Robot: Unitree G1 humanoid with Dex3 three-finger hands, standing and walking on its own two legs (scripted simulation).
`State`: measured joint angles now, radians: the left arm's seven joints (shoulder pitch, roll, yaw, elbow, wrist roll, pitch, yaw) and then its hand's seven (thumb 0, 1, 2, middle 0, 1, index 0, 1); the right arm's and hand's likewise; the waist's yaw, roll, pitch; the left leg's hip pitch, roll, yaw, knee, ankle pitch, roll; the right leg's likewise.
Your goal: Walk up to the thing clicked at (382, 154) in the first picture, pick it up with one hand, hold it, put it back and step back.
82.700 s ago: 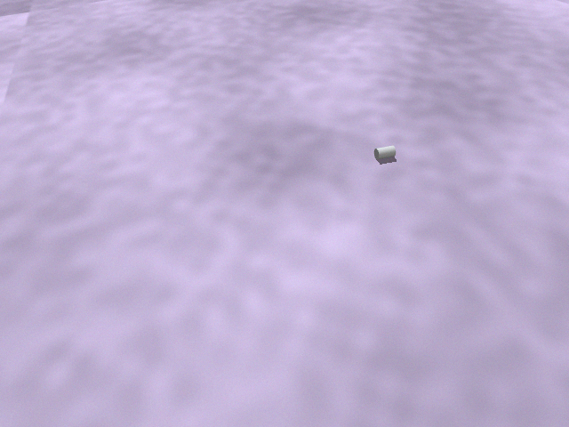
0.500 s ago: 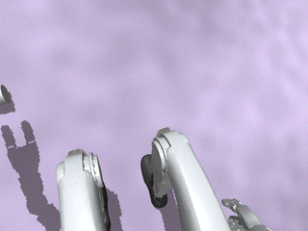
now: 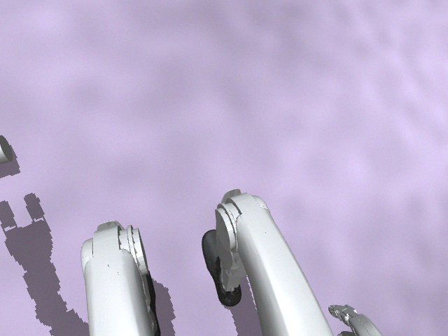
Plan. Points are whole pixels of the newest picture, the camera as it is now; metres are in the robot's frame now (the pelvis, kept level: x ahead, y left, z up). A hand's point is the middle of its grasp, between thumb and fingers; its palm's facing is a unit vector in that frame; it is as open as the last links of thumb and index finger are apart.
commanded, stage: approach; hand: left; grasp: from above
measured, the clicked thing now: out of the picture +0.51 +0.41 -0.37
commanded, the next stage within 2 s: rest palm in 0.48 s
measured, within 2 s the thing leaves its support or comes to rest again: neither
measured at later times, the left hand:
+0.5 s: hand out of the picture +0.48 +0.38 -0.28, palm faces -0.37 -0.10 -0.92, open 13.6 cm
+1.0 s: hand out of the picture +0.47 +0.36 -0.28, palm faces -0.51 -0.14 -0.85, open 14.3 cm
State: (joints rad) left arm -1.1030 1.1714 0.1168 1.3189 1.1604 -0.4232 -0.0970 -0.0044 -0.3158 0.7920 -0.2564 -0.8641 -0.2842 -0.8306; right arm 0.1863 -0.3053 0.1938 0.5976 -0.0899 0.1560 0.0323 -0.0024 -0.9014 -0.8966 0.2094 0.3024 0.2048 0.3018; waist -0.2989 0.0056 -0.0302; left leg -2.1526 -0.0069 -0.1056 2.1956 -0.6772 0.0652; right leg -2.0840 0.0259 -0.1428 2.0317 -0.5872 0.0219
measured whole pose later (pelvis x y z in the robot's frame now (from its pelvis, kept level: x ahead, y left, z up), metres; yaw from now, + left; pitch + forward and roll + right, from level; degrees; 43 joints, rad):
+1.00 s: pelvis -0.01 +0.00 -0.08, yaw -4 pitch +27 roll -16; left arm -1.07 1.31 0.15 1.53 1.28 -0.53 0.24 0.00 -0.53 0.98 -0.13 -0.92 -0.11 -0.94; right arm 0.07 -0.37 0.39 0.55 -0.20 0.10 0.08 0.00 -0.90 -0.90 0.21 0.30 0.21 0.30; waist -0.37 -0.15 0.21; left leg -2.29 0.01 -0.20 2.48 -0.69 0.06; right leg -2.19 0.04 -0.23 2.25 -0.56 0.03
